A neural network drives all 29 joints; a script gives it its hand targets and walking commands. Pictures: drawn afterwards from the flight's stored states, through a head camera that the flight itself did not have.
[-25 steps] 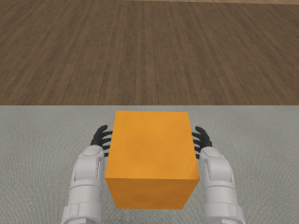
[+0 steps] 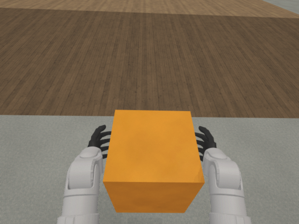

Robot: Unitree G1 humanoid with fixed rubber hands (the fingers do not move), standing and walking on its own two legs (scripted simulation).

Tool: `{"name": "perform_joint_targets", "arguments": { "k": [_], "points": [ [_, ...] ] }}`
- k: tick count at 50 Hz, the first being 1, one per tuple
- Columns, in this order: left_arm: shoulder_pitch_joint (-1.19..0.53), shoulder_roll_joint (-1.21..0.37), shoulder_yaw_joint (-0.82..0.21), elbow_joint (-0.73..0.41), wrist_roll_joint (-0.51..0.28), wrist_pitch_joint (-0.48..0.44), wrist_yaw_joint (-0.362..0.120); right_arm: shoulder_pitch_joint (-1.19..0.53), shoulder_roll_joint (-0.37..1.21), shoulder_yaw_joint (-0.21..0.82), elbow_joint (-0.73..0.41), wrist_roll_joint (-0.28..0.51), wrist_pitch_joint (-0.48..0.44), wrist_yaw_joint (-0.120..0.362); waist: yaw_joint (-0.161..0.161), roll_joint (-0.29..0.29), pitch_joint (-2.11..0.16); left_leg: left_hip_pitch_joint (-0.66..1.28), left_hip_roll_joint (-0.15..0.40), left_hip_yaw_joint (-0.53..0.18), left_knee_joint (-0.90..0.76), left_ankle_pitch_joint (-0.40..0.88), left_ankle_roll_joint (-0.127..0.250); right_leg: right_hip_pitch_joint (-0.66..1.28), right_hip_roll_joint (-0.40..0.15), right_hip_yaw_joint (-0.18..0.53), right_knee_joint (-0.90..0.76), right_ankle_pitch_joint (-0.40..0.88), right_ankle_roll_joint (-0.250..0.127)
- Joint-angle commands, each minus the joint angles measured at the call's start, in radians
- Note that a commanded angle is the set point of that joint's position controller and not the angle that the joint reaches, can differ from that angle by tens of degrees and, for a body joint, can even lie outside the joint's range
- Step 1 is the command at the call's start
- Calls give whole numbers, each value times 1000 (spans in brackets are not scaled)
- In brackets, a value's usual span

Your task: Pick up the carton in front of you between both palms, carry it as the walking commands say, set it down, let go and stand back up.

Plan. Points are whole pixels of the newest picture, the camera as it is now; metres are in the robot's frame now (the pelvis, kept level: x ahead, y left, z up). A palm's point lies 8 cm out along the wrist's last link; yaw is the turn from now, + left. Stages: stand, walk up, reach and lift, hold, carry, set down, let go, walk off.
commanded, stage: carry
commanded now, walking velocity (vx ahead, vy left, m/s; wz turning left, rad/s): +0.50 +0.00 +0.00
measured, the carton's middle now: (151, 164) +0.29 +0.00 +0.01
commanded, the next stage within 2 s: none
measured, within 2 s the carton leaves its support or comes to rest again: neither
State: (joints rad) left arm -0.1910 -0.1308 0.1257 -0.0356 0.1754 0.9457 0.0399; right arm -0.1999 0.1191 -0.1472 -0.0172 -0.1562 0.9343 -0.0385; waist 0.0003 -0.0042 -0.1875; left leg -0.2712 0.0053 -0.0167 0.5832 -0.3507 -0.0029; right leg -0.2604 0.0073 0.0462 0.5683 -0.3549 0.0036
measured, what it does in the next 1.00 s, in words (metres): walks ahead: left foot, then right foot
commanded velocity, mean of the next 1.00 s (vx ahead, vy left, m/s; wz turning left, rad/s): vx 0.50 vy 0.00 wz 0.00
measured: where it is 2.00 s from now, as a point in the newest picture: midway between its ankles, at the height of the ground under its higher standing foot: (145, 125)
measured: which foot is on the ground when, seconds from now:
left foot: down 0.00-0.16, up 0.18-0.38, down 0.40-0.92, up 0.94-1.00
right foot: down 0.00-0.42, up 0.44-0.86, down 0.88-1.00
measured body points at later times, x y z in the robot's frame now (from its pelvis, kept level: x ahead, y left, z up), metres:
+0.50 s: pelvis +0.24 +0.03 +0.00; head +0.24 +0.03 +0.45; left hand +0.53 +0.17 +0.08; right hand +0.52 -0.13 +0.08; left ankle +0.29 +0.09 -0.73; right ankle +0.08 -0.09 -0.64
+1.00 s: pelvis +0.57 -0.02 +0.00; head +0.59 -0.03 +0.45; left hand +0.84 +0.13 +0.05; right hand +0.85 -0.17 +0.05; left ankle +0.39 +0.09 -0.63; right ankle +0.64 -0.09 -0.73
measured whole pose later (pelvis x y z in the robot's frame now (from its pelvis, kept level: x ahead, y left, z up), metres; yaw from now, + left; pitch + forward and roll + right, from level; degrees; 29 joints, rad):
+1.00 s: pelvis +0.57 -0.02 +0.00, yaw +1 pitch +4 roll -1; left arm -0.14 -0.13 0.08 -0.29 0.10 1.18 0.08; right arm -0.13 0.13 -0.12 -0.31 -0.11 1.19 -0.08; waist 0.02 0.02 -0.04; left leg -0.30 0.07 0.05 1.16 -0.39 0.02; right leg -0.41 -0.03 -0.28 0.50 -0.16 -0.10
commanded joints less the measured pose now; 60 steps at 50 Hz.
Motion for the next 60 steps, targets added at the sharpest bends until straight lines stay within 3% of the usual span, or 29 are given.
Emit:
{"name": "perform_joint_targets", "arguments": {
  "k": [1,2,3,4,6,7,8,9,11,12,16,19,20,21,22,23,25,27,29,34,39,43,44,45,46,47,50,52,60],
  "points": [
    [-543,-821,-699,-131,-368,75,-198,-516,829,697,-103,360,84,205,-12,151,-44,118,193,-209,-206,-94,86,-217,-64,-46,87,-41,-43],
    [-546,-832,-714,-159,-395,105,-199,-487,828,700,-115,368,109,197,-19,246,-46,237,252,-317,-232,60,135,-346,-23,-115,169,-37,-19],
    [-553,-842,-729,-186,-425,130,-203,-459,834,707,-140,372,131,188,-24,257,-21,294,287,-364,-223,247,180,-421,-15,-155,132,-105,-10],
    [-552,-856,-743,-211,-455,149,-208,-455,841,717,-193,382,151,181,-24,208,-25,311,286,-331,-185,391,188,-395,-15,-169,51,-117,-8],
    [-500,-891,-747,-243,-485,179,-213,-461,863,742,-296,404,187,172,-6,103,-120,110,220,-136,-57,358,110,1,-25,-158,-148,10,-17],
    [-456,-896,-737,-247,-471,187,-208,-486,870,753,-347,426,207,177,22,-36,-154,-80,117,56,163,416,34,225,-105,13,-255,16,-64],
    [-418,-877,-718,-256,-445,191,-200,-523,879,777,-398,460,227,186,31,-314,-166,-417,31,161,390,255,-30,501,-292,284,-205,402,-158],
    [-392,-881,-715,-286,-436,202,-191,-504,891,784,-394,467,236,196,34,-323,-137,-631,-5,149,426,-156,-26,617,-372,379,-234,689,-228],
    [-418,-909,-734,-382,-445,222,-178,-461,908,772,-398,476,242,206,45,-92,-129,-683,52,105,397,-263,-1,653,-387,308,-213,695,-216],
    [-436,-905,-744,-424,-455,228,-176,-435,903,769,-404,476,247,206,45,-67,-123,-673,64,110,321,-237,8,643,-374,252,-227,630,-184],
    [-429,-843,-746,-464,-486,264,-184,-382,863,742,-422,457,271,183,21,-161,-107,-295,2,204,14,117,0,367,-247,-43,-272,576,-94],
    [-413,-797,-740,-461,-497,291,-193,-349,832,717,-405,430,290,171,-9,-110,-195,247,-77,325,-105,212,23,101,-182,-220,-17,689,-36],
    [-423,-776,-733,-455,-492,299,-196,-352,819,710,-404,423,298,170,-24,-47,-239,438,9,227,-101,130,28,-38,-154,-234,151,487,-14],
    [-463,-761,-728,-460,-495,312,-201,-359,800,699,-386,410,304,169,-35,190,-240,476,303,-285,-298,-167,111,-222,-57,-240,442,197,32],
    [-488,-762,-723,-440,-500,323,-204,-396,804,692,-375,412,310,168,-26,253,-207,494,444,-572,-421,-114,216,-397,1,-128,621,-95,15],
    [-508,-776,-719,-420,-499,327,-207,-422,824,700,-384,426,318,169,-23,166,-173,443,455,-512,-392,-48,230,-435,-75,-56,716,-91,-19],
    [-504,-834,-710,-378,-492,323,-212,-464,881,720,-391,444,318,177,-19,18,-138,333,384,-315,-380,94,191,-436,-145,-45,680,8,-41],
    [-484,-885,-714,-354,-474,309,-210,-492,924,742,-393,462,309,189,-12,40,-139,280,326,-160,-403,152,142,-388,-153,-64,551,98,-31],
    [-450,-911,-714,-343,-451,290,-200,-480,938,753,-396,477,301,202,-12,81,-134,297,294,-74,-419,208,132,-389,-131,-105,449,129,-16],
    [-382,-917,-716,-329,-404,267,-177,-421,910,749,-378,480,290,226,-16,124,-74,369,245,66,-408,434,126,-433,-97,-190,181,237,2],
    [-393,-907,-736,-358,-423,267,-181,-378,890,740,-366,461,284,228,-26,153,14,367,221,143,-391,577,122,-369,-56,-269,-7,322,-24],
    [-377,-898,-743,-366,-443,264,-193,-374,886,746,-385,452,278,221,-1,169,-62,368,201,242,-149,901,72,-49,24,-349,-110,317,-52],
    [-365,-895,-738,-360,-443,261,-197,-370,883,749,-386,449,277,221,15,131,-133,278,168,268,21,841,42,162,36,-359,-128,259,-51],
    [-353,-891,-734,-362,-442,259,-201,-370,878,750,-385,443,275,222,34,39,-212,97,159,234,244,536,20,384,-137,-140,-152,88,-63],
    [-355,-884,-729,-327,-434,246,-208,-383,893,766,-416,450,279,219,30,-246,-299,-248,21,187,578,179,-25,629,-441,393,-266,-105,-229],
    [-335,-920,-738,-325,-450,239,-211,-399,885,772,-414,449,272,221,29,-255,-261,-366,-11,64,716,-90,-5,582,-446,496,-368,72,-256],
    [-388,-991,-766,-382,-479,213,-216,-383,975,780,-395,454,234,223,19,-11,-214,-370,117,13,685,32,38,407,-371,158,-312,413,-169],
    [-386,-998,-778,-404,-487,201,-219,-352,997,784,-388,439,214,215,13,-61,-214,-315,126,37,567,91,30,338,-331,39,-340,378,-122],
    [-316,-884,-761,-444,-486,209,-236,-311,933,803,-445,418,207,182,17,-135,-56,-402,97,174,140,258,-11,356,-253,-154,-390,459,-129]
  ]
}}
